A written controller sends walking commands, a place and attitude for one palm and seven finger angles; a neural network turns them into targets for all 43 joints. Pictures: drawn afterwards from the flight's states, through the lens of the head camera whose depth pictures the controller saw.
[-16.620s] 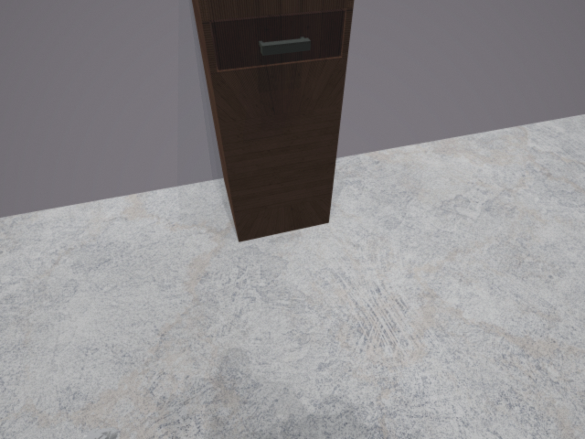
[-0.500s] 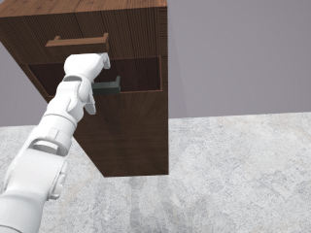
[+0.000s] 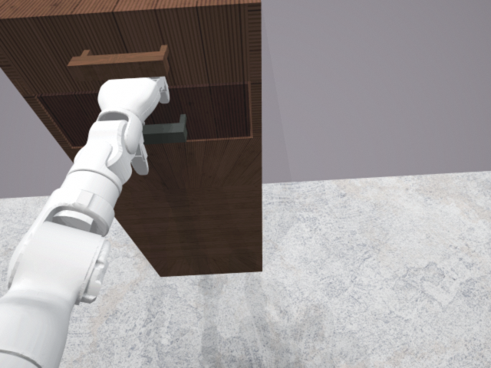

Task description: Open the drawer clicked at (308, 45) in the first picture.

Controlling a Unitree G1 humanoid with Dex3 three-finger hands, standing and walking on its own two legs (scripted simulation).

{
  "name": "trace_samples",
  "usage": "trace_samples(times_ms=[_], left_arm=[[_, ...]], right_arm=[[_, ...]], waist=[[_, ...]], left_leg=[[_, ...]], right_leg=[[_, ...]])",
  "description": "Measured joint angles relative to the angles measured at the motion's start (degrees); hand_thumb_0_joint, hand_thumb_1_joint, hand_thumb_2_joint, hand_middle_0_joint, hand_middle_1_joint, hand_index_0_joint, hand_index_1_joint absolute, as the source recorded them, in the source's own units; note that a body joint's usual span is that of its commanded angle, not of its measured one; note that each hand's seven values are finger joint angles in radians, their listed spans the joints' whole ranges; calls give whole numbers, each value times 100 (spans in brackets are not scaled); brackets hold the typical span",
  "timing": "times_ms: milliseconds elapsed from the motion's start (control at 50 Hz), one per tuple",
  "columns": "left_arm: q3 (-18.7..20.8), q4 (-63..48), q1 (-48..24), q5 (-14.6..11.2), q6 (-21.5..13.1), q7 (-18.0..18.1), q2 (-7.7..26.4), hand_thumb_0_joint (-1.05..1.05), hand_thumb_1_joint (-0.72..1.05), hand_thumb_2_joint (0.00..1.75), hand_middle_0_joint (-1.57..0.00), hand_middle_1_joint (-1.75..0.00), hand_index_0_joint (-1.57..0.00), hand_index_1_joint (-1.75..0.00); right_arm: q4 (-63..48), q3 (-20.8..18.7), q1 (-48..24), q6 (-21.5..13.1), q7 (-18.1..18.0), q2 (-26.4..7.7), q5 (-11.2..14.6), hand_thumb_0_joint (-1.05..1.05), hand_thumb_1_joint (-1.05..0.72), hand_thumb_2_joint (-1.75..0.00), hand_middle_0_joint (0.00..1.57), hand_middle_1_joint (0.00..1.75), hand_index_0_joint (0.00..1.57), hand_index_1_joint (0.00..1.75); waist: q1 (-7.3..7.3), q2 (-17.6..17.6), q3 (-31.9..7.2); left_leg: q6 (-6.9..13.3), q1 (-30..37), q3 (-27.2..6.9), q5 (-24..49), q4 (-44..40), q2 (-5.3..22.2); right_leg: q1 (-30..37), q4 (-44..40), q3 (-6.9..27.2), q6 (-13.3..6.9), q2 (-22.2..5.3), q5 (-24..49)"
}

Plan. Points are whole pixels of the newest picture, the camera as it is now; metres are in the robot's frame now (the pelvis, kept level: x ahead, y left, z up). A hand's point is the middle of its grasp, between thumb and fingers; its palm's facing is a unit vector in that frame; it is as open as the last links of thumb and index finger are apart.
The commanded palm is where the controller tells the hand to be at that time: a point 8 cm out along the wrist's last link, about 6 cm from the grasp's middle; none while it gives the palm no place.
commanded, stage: lift the fingers back up to retry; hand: left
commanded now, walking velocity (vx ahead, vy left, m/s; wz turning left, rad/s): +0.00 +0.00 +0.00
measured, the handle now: (150, 127) +0.54 +0.17 +0.09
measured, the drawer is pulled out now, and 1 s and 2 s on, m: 0.00 0.00 0.00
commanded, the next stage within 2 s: re-aim the fingers above the handle in 0.52 s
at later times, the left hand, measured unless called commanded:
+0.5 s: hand (141, 123) +0.49 +0.16 +0.14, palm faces +0.00 +0.00 -1.00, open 13.8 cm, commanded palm +0.49 +0.18 +0.22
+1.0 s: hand (142, 123) +0.49 +0.16 +0.14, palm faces +0.00 +0.00 -1.00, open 13.8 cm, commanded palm +0.49 +0.18 +0.22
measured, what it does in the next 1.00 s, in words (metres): stands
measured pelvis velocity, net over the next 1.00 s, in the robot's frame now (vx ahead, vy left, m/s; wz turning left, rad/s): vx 0.00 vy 0.00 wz -0.01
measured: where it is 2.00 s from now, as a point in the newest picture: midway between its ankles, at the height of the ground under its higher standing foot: outside the picture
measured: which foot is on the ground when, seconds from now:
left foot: down 0.00-1.00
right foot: down 0.00-1.00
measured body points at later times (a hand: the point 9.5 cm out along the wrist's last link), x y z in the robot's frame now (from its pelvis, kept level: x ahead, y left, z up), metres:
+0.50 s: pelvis -0.01 +0.00 +0.00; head +0.04 -0.03 +0.45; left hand +0.49 +0.16 +0.19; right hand +0.04 -0.27 -0.14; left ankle -0.01 +0.10 -0.73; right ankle +0.01 -0.09 -0.73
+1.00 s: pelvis +0.00 +0.00 +0.00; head +0.05 -0.03 +0.45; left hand +0.49 +0.16 +0.19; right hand +0.06 -0.27 -0.14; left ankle -0.01 +0.10 -0.73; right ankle +0.01 -0.09 -0.73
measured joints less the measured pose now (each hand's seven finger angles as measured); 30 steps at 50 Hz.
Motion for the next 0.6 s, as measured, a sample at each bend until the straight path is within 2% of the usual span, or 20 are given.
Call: trace_samples(times_ms=[300,600], left_arm=[[200,70,53,80,-153,20,148,0,-49,30,-35,-123,-33,-122],[218,97,25,80,-178,37,158,0,-49,30,-35,-123,-33,-122]], right_arm=[[2,20,34,-31,-56,-15,11,1,-91,-90,20,30,21,30],[-7,22,-28,-43,-75,-32,13,1,-91,-90,20,30,21,30]], waist=[[-98,7,24],[-93,4,27]], left_leg=[[11,-3,86,27,-12,27],[8,-23,91,56,-41,28]], right_leg=[[-25,-32,86,14,33,74],[-47,-60,93,12,37,103]])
